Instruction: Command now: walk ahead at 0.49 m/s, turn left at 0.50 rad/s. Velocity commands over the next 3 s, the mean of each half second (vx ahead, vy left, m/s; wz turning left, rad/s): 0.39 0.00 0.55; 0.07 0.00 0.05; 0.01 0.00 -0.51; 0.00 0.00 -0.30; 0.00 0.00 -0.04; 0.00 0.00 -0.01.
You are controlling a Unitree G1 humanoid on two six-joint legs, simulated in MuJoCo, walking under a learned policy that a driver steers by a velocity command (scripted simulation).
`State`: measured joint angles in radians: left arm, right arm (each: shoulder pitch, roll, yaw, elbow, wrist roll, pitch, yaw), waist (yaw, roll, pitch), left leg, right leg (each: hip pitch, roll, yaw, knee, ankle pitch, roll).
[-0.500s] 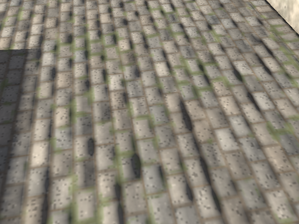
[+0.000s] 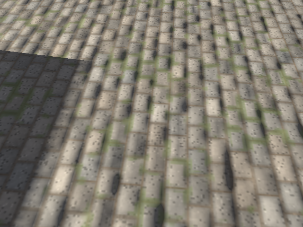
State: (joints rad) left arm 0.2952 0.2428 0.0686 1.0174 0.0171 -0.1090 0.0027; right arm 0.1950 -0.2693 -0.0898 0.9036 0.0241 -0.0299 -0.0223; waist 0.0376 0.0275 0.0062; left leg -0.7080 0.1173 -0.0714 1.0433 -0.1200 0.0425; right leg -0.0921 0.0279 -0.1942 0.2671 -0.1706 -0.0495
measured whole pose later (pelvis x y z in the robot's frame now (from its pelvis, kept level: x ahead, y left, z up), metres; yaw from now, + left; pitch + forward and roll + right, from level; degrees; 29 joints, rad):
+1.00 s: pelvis +0.36 +0.10 -0.01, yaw +16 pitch +3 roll +1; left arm 0.13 0.27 0.07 0.80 -0.01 0.00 0.02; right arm 0.13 -0.27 -0.07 0.78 0.01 0.02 -0.05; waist 0.03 -0.01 0.05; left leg -0.37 -0.06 -0.08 0.80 -0.50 -0.05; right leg -0.40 0.04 0.12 0.45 -0.09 -0.01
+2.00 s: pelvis +0.38 +0.08 -0.01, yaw -10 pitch +0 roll +0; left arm 0.13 0.25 0.02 0.75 0.02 0.00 0.00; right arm 0.20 -0.27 -0.05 0.77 -0.01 0.00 -0.02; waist 0.00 -0.01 0.02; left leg -0.25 0.04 -0.02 0.52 -0.26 -0.03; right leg -0.25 0.06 0.04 0.52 -0.28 -0.03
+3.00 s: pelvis +0.38 +0.11 -0.01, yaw -10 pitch -2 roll +0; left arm 0.19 0.22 0.04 1.09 0.00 0.01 0.04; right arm 0.23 -0.23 -0.01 1.00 0.00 -0.02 -0.03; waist 0.00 0.00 0.04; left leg -0.19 -0.01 0.01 0.49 -0.27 0.01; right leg -0.18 0.01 0.06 0.49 -0.27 0.02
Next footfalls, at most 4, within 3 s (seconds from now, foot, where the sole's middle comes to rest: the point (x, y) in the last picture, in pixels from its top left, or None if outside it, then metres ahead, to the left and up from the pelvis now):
0.28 left None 0.30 0.17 -0.78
0.74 right None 0.51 0.03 -0.78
1.10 left None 0.37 0.24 -0.78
1.56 right None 0.40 -0.02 -0.78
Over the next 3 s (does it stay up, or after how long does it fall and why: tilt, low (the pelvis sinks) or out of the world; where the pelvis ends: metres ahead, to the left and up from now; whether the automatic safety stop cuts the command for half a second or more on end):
stays up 0.38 0.11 -0.01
